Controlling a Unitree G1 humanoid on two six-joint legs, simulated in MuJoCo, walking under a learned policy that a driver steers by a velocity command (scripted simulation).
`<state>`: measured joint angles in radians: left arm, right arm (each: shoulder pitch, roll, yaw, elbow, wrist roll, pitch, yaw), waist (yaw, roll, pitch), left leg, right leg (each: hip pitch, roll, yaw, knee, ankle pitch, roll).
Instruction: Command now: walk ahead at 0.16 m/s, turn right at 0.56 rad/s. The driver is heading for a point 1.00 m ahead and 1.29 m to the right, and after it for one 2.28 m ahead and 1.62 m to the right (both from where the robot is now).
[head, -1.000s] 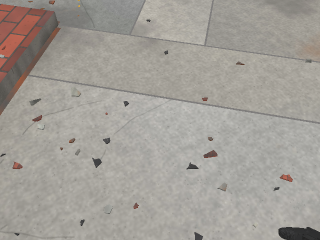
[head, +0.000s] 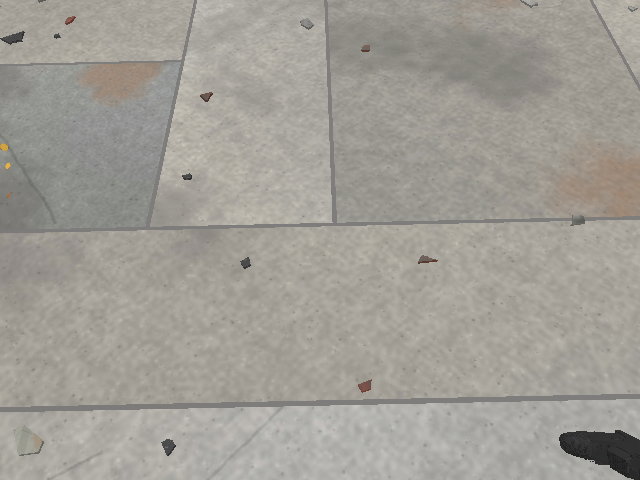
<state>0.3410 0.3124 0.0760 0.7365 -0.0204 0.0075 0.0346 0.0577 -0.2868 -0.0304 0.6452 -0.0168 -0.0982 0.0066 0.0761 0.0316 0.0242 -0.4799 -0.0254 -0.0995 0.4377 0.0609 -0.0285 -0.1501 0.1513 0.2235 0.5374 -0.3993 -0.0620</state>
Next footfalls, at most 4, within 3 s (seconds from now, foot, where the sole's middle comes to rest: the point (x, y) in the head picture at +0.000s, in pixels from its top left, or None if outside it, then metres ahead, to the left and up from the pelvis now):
0.44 right None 0.08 -0.13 -0.76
0.90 left None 0.17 0.07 -0.76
1.36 right None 0.21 -0.35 -0.76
1.86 left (606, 458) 0.54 -0.49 -0.76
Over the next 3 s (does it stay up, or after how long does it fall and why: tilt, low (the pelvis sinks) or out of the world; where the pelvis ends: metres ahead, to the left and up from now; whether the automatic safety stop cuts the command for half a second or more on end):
stays up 0.71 -0.86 0.01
